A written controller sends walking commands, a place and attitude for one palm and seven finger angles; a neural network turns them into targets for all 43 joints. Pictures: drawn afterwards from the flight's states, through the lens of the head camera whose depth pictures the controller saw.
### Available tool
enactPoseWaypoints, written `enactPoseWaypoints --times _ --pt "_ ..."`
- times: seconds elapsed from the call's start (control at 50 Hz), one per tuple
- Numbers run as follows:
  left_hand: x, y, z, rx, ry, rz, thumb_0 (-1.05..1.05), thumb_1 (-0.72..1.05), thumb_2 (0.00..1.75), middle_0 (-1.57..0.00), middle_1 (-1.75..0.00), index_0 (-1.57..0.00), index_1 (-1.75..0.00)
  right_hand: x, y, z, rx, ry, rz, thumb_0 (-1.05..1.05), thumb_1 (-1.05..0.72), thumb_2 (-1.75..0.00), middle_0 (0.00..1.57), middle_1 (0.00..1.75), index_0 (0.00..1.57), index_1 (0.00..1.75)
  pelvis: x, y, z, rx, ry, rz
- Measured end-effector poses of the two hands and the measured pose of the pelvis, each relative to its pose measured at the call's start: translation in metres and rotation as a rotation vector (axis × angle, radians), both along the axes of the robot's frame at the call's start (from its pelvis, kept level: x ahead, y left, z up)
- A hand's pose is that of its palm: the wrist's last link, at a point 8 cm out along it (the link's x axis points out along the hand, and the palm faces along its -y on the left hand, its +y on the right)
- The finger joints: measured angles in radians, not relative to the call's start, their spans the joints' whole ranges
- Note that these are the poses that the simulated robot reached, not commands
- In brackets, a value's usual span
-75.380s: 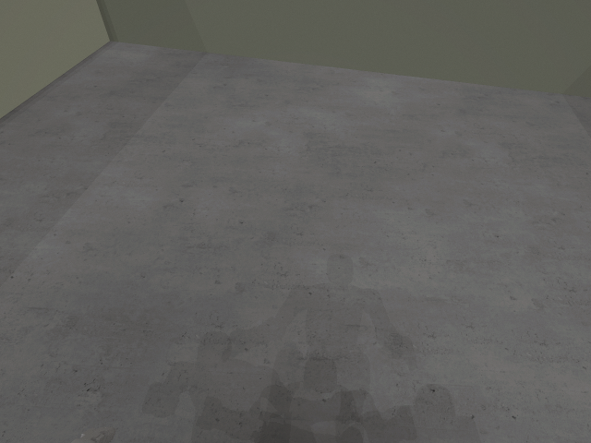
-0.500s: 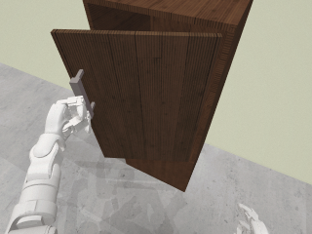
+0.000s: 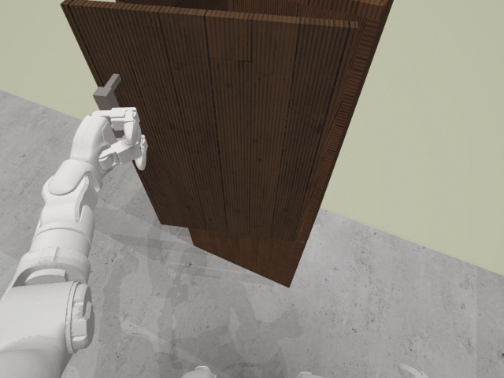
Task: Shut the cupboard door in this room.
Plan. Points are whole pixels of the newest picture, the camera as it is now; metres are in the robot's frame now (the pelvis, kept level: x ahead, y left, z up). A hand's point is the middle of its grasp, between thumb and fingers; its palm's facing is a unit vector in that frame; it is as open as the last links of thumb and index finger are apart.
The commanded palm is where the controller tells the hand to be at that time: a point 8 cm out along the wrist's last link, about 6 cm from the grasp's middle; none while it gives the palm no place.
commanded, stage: push the door shut along its arc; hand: left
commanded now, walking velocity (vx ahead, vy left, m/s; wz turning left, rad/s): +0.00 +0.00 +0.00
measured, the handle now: (123, 119) +0.51 +0.22 +0.11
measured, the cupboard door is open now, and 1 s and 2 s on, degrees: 17 3 0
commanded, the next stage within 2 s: pull the fist back off the door in 1.26 s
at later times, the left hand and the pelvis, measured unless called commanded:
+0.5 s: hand (172, 119) +0.50 +0.13 +0.13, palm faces -0.32 -0.95 -0.02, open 3.1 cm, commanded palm +0.50 +0.19 +0.12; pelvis +0.00 +0.00 -0.01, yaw -2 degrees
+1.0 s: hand (186, 103) +0.54 +0.12 +0.12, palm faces -0.40 -0.92 -0.01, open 3.2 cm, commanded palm +0.56 +0.15 +0.12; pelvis +0.01 +0.00 -0.02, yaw -2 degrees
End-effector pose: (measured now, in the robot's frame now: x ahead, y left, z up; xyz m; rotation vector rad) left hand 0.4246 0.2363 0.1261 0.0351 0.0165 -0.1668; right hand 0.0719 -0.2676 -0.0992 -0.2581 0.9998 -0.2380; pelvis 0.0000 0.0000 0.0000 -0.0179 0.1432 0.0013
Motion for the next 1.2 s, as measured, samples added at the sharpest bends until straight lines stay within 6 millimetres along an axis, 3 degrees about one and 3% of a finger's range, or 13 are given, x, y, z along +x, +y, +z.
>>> enactPoseWaypoints --times 0.16,0.38,0.58,0.74,1.2 --pt "0.026 -0.018 0.000 -0.013 0.009 -0.065 0.02 0.90 0.90 -1.30 -1.50 -1.30 -1.50 -0.025 -0.003 -0.005 -0.009 0.057 -0.042 0.01 -0.91 -0.90 0.21 0.30 0.20 0.30 -0.001 0.001 -0.004 0.000 0.036 -0.012" --pt "0.056 -0.027 0.000 -0.005 0.016 -0.110 0.02 0.90 0.90 -1.30 -1.50 -1.30 -1.50 -0.051 -0.006 -0.009 -0.019 0.128 -0.093 0.01 -0.91 -0.90 0.21 0.30 0.20 0.30 -0.002 0.002 -0.010 -0.006 0.087 -0.022" --pt "0.085 -0.054 -0.001 -0.026 0.036 -0.170 0.02 0.90 0.90 -1.30 -1.50 -1.30 -1.50 -0.067 -0.005 -0.011 -0.023 0.176 -0.133 0.01 -0.91 -0.90 0.21 0.30 0.20 0.30 0.002 0.003 -0.014 -0.008 0.124 -0.033" --pt "0.103 -0.056 -0.001 0.000 0.038 -0.191 0.01 0.87 0.90 -1.30 -1.50 -1.30 -1.50 -0.080 -0.003 -0.014 -0.025 0.227 -0.159 0.00 -0.91 -0.90 0.21 0.30 0.20 0.30 0.004 0.003 -0.017 -0.011 0.157 -0.037" --pt "0.132 -0.069 -0.001 -0.007 0.058 -0.268 0.01 0.91 0.97 -1.30 -1.50 -1.30 -1.50 -0.089 -0.002 -0.019 -0.061 0.300 -0.150 0.00 -0.91 -0.90 0.21 0.30 0.20 0.30 0.004 0.007 -0.028 -0.031 0.215 -0.023"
